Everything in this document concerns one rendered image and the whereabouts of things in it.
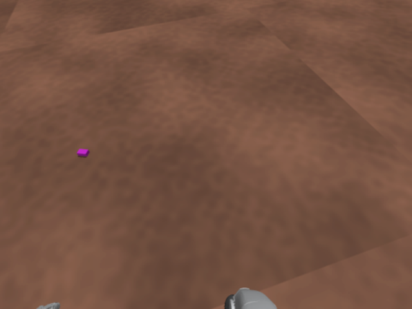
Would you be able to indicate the small box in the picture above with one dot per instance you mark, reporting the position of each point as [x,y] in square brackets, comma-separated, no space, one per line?
[83,152]

